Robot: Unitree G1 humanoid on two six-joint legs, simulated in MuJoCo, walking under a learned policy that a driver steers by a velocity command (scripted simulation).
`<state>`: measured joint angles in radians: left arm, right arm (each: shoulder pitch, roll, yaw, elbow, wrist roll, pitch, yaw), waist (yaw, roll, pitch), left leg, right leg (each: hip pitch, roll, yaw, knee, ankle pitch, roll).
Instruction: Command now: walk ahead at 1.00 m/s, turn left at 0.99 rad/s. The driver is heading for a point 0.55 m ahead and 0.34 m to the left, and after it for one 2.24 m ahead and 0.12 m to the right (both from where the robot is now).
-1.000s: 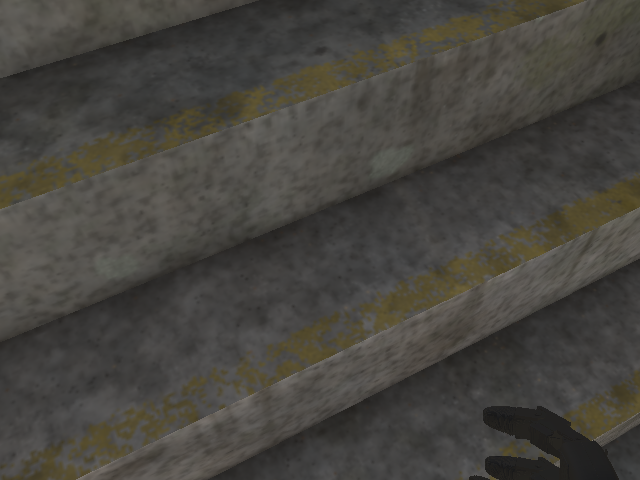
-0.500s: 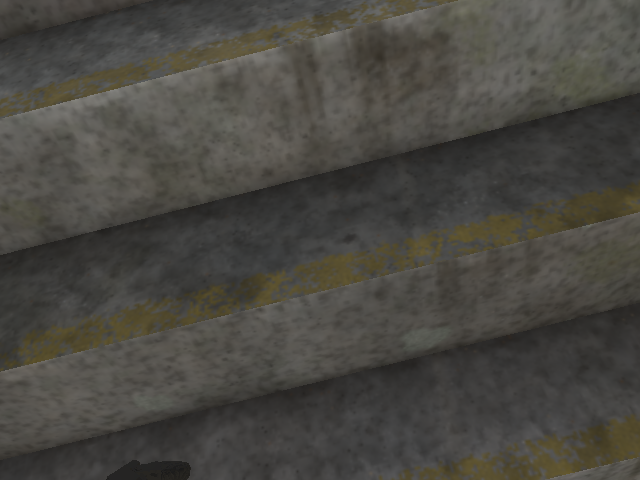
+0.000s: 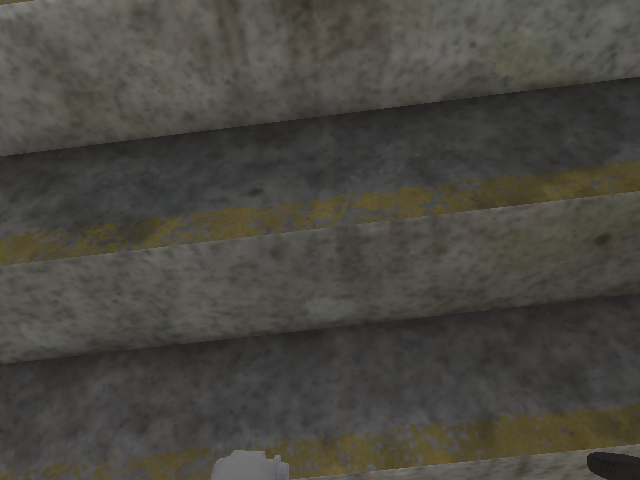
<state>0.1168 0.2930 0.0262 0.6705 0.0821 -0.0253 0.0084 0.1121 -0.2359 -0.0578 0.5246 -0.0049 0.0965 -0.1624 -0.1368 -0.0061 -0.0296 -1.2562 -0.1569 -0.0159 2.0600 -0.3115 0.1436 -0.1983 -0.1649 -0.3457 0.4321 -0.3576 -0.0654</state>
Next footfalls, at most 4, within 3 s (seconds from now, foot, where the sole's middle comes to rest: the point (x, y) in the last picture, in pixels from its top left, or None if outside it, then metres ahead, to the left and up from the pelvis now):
0.48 left None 0.08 0.16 -0.50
0.70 left None -0.04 0.13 -0.74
0.76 right None -0.05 -0.09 -0.72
0.94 left None -0.10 0.19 -0.72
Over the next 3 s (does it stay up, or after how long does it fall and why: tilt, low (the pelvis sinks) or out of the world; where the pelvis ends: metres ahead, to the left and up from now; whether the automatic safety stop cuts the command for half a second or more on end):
falls after 1.18 s (tilt)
